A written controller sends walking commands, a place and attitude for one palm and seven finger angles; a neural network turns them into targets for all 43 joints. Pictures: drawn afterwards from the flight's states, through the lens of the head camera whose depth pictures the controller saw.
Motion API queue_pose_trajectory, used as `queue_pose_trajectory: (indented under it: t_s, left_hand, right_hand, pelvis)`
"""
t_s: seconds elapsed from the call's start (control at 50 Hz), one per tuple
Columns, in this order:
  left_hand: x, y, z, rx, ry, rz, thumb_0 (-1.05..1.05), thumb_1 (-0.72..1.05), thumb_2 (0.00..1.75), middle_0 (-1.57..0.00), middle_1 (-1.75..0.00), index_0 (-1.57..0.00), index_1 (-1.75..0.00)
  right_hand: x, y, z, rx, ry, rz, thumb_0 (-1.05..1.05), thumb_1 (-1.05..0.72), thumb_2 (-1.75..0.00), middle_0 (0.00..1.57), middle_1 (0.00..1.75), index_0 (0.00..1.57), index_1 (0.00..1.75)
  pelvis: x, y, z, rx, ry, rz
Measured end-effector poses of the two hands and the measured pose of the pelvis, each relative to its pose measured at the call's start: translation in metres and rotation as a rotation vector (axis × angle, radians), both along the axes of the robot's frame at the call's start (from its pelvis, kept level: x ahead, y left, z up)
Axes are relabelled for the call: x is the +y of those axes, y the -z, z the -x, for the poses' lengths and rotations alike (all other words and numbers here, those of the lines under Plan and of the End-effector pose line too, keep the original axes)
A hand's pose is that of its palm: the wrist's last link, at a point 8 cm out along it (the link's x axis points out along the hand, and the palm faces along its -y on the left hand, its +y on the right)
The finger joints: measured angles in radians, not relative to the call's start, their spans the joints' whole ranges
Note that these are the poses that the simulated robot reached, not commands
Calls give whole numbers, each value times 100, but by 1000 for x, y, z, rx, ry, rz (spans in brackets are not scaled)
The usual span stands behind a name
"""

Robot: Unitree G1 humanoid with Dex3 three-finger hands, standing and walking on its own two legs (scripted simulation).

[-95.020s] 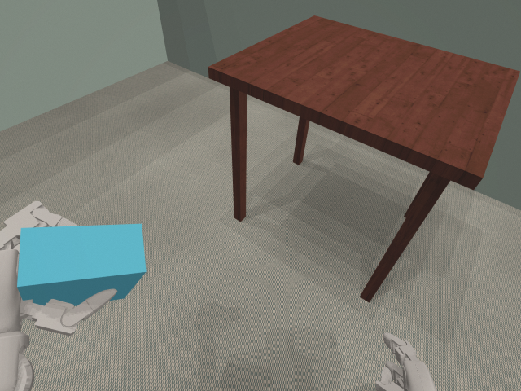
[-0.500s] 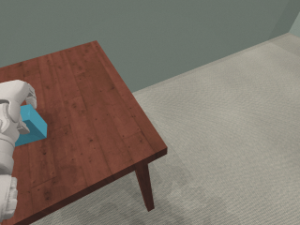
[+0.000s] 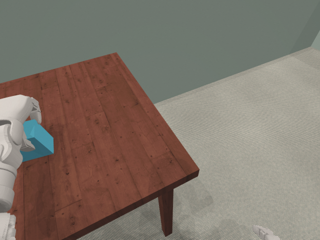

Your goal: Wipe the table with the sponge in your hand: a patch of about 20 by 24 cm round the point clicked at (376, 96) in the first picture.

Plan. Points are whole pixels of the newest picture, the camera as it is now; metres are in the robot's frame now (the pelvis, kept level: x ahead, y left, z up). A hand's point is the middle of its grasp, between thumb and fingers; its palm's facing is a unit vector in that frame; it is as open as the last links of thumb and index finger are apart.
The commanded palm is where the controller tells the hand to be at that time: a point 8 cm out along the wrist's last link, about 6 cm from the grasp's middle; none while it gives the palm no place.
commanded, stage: slide back across to the first lane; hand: left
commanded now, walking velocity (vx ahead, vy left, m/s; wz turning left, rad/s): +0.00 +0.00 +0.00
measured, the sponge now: (20, 147) +0.33 +0.40 +0.06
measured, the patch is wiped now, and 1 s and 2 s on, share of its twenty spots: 1.00 1.00 1.00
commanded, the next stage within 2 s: wipe back along the first lane in 0.06 s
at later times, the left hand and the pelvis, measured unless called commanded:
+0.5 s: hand (13, 135) +0.32 +0.38 +0.12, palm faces +0.03 -0.01 -1.00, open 9.1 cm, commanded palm +0.28 +0.37 +0.15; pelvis +0.00 +0.03 +0.00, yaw +1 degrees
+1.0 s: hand (11, 152) +0.27 +0.35 +0.12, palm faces +0.06 -0.02 -1.00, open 9.0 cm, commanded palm +0.23 +0.34 +0.14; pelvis +0.00 +0.01 +0.00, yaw +0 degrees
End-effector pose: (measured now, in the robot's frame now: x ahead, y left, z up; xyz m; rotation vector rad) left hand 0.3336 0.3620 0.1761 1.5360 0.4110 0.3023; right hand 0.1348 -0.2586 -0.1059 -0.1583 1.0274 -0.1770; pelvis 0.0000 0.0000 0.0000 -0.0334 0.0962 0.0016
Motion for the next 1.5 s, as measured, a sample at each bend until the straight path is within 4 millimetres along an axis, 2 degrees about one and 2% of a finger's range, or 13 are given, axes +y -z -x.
queue_pose_trajectory:
  t_s: [0.22,0.34,0.48,0.78,1.0,1.26,1.5]
  left_hand:
    - [15,-1,14,-43,7,-12,0,-56,103,-88,-148,-94,-161]
    - [11,1,20,-60,8,-28,0,-53,102,-85,-150,-91,-163]
    - [7,1,33,-93,-1,-18,0,-51,100,-82,-154,-89,-164]
    - [-3,3,54,-103,-28,-13,0,-48,98,-79,-161,-88,-168]
    - [-17,1,84,-124,-29,-3,0,-47,99,-78,-162,-88,-169]
    - [-30,3,109,-124,-45,-2,0,-47,99,-79,-163,-88,-169]
    - [-39,4,128,-136,-39,2,1,-46,99,-79,-164,-88,-170]
  right_hand:
    - [36,-6,-29,-37,-70,-29,1,-91,-90,20,30,20,30]
    - [51,-7,-36,-49,-101,-47,1,-90,-90,20,30,20,30]
    - [58,-10,-43,-79,-117,-61,1,-90,-90,20,30,20,30]
    - [51,-18,-53,-139,-128,-62,1,-91,-90,20,30,20,30]
    - [45,-18,-59,-164,-139,-76,2,-91,-90,20,30,20,30]
    - [37,-23,-72,-217,-152,-75,2,-91,-90,20,30,20,30]
    - [32,-26,-73,-245,-145,-67,2,-91,-90,20,30,20,30]
  pelvis:
    - [19,-2,-1,-1,-8,4]
    - [24,-2,-1,-2,-15,5]
    - [27,-3,-2,-14,-12,5]
    - [21,-3,0,-40,-6,2]
    - [12,-2,-3,-58,-4,-4]
    - [0,-1,-2,-69,-6,-8]
    - [-3,0,-1,-80,-1,-9]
